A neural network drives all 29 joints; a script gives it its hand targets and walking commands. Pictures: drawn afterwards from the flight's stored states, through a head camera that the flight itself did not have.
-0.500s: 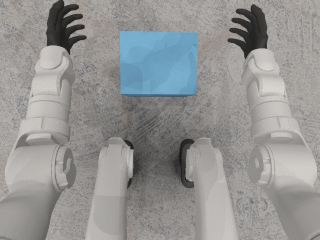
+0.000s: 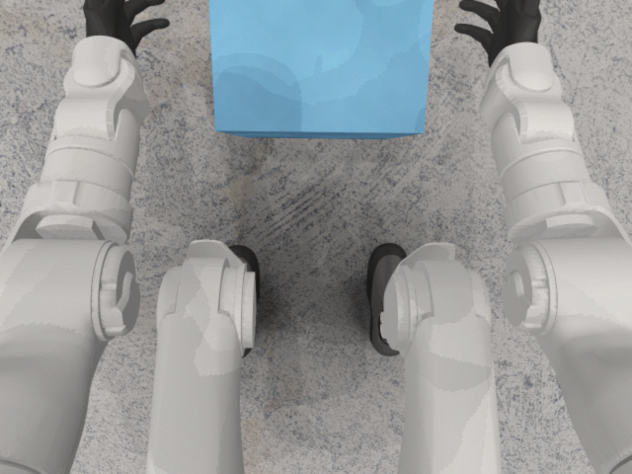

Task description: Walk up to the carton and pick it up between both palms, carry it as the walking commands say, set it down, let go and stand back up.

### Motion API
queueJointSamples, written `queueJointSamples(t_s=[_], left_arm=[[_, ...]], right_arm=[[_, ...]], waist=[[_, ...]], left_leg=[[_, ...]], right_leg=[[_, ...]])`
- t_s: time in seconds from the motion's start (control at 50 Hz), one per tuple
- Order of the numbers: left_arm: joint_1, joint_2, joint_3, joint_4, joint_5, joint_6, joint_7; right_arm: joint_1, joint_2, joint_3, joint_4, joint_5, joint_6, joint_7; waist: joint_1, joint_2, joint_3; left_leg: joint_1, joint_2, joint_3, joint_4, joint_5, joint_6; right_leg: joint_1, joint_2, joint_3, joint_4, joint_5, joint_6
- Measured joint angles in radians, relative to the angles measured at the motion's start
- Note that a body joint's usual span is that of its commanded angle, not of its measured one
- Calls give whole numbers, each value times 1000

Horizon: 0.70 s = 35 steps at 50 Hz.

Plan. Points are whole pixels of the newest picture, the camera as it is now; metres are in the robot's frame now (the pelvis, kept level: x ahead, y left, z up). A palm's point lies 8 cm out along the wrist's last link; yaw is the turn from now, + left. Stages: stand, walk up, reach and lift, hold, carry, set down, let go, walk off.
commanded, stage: reach and lift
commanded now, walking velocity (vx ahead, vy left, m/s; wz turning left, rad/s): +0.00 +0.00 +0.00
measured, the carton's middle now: (318, 64) +0.52 +0.00 -0.30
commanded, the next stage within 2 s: none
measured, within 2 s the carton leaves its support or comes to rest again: leaves its support in 1.78 s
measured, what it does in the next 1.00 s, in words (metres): stands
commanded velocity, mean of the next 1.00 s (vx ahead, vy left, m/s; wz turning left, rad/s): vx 0.00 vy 0.00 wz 0.00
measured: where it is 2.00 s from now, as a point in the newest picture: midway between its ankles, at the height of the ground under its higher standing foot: (313, 318)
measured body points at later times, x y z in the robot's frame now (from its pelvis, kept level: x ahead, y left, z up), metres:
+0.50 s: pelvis +0.00 +0.00 -0.04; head +0.37 +0.00 +0.20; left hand +0.53 +0.20 -0.24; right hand +0.53 -0.19 -0.24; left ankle +0.11 +0.14 -0.38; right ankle +0.11 -0.13 -0.38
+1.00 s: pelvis -0.01 +0.00 -0.04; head +0.37 +0.00 +0.20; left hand +0.53 +0.17 -0.24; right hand +0.53 -0.16 -0.24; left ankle +0.11 +0.14 -0.38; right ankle +0.11 -0.13 -0.38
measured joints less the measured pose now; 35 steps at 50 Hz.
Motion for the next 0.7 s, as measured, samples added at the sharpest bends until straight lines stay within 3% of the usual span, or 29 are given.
queueJointSamples(t_s=[0.32, 0.7], left_arm=[[-97, 29, -72, 97, -64, -39, 11], [-131, 31, -108, 143, -102, -44, 11]], right_arm=[[-97, -36, 63, 97, 64, -42, 0], [-125, -33, 97, 135, 90, -47, -5]], waist=[[-4, 1, 180], [-5, 3, 179]], left_leg=[[-28, 7, 8, 142, -16, 9], [-38, 16, 13, 146, 3, 13]], right_leg=[[-23, -10, 0, 140, -19, 4], [-34, -20, -4, 149, -4, -5]])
